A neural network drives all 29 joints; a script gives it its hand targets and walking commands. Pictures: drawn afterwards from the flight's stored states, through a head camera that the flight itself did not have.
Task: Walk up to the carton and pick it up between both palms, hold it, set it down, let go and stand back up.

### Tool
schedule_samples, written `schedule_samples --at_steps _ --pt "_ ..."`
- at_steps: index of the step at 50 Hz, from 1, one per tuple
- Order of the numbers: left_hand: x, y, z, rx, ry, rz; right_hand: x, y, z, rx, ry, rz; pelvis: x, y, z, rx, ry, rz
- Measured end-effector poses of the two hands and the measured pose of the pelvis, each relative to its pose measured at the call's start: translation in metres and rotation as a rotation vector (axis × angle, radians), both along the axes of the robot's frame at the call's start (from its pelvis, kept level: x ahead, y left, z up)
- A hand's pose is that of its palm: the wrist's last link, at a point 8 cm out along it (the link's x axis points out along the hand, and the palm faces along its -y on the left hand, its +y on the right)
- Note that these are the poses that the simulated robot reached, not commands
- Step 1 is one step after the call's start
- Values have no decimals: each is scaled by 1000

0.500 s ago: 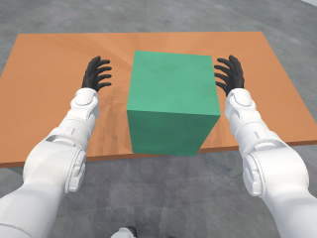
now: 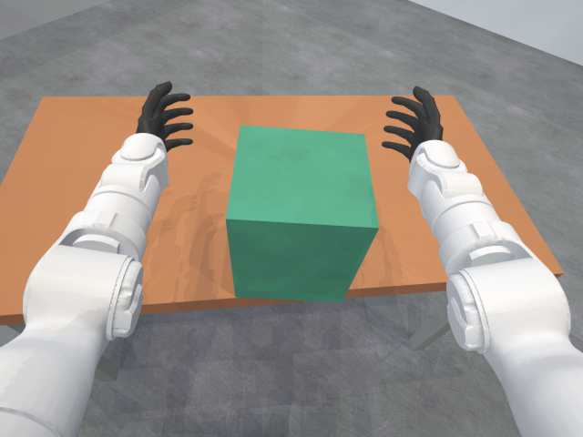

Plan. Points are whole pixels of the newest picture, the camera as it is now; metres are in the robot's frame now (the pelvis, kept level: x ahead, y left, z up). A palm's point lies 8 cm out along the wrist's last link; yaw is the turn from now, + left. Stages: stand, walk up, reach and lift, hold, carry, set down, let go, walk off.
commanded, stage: set down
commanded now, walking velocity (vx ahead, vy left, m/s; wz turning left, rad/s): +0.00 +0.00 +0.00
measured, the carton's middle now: (295, 221) +0.44 +0.02 -0.01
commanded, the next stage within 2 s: none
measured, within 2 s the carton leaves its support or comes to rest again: neither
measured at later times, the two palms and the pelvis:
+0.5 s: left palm (150, 220) +0.38 +0.23 +0.05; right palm (409, 222) +0.41 -0.14 +0.07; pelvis +0.01 +0.00 +0.01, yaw +0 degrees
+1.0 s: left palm (143, 280) +0.31 +0.23 +0.00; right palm (409, 282) +0.34 -0.15 +0.01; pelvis +0.00 +0.01 +0.00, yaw +1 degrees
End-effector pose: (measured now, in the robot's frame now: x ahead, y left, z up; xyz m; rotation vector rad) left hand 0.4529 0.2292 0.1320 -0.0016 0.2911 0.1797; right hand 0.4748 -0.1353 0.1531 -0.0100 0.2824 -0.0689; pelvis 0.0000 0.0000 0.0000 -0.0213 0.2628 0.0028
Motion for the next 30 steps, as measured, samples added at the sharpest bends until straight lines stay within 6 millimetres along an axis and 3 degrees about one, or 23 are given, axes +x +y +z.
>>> schedule_samples --at_steps 7,21,30 --pt "-10 2 -10 3 14 -10 -8 1 -8 4 -5 -6 4 -2 4 4 -57 2" --pt "-61 2 -68 -13 50 -3 -53 -1 -71 36 16 -16 7 -2 6 8 -133 -1" --pt "-91 2 -92 -24 39 5 -80 -2 -92 37 0 -15 6 0 6 10 -147 2"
